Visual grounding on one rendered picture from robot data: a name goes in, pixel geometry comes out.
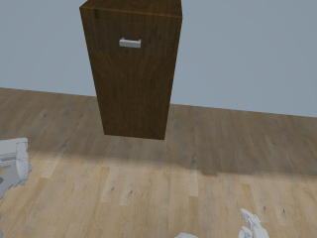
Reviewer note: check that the robot right hand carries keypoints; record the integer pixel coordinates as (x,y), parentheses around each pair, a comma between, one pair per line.
(255,224)

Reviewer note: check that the cabinet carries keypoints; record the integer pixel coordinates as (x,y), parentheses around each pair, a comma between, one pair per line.
(133,91)

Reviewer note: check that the drawer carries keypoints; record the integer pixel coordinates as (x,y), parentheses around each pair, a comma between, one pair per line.
(156,40)

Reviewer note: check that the robot left hand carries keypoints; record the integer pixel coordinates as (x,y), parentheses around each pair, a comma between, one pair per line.
(14,156)

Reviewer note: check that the handle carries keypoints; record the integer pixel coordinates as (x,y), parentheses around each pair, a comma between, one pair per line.
(129,43)

